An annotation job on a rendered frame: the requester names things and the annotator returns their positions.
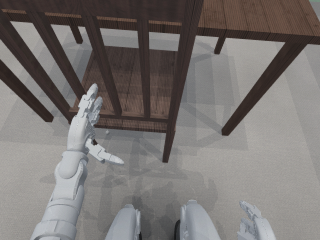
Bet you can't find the left robot forearm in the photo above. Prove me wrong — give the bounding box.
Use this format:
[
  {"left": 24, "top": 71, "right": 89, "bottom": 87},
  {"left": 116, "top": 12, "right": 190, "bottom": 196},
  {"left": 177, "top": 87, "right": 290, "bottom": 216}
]
[{"left": 30, "top": 150, "right": 89, "bottom": 240}]

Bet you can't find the chair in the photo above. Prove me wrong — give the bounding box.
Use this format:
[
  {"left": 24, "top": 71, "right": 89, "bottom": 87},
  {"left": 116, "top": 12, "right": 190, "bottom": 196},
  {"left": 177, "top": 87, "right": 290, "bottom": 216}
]
[{"left": 0, "top": 0, "right": 204, "bottom": 163}]

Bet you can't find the robot left hand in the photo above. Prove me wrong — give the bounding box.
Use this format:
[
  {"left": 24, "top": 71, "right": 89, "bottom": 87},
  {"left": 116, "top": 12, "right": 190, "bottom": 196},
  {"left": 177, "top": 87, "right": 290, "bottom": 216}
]
[{"left": 67, "top": 83, "right": 124, "bottom": 166}]

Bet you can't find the table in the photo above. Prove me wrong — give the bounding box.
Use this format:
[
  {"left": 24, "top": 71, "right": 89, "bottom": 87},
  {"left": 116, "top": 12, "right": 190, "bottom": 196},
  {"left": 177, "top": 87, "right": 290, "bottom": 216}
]
[{"left": 0, "top": 0, "right": 320, "bottom": 136}]

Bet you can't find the robot left shin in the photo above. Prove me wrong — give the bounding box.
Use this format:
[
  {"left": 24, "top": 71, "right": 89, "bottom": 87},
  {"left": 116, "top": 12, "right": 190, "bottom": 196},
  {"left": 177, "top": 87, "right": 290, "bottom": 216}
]
[{"left": 124, "top": 204, "right": 139, "bottom": 240}]

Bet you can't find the robot right hand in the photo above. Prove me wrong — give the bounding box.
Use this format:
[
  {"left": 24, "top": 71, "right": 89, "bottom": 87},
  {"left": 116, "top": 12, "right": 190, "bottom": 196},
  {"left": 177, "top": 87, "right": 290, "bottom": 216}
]
[{"left": 237, "top": 200, "right": 277, "bottom": 240}]

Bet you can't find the robot left thigh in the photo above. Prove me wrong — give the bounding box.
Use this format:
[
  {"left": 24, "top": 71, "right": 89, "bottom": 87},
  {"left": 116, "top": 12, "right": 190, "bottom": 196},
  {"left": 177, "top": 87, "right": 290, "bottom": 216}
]
[{"left": 105, "top": 208, "right": 141, "bottom": 240}]

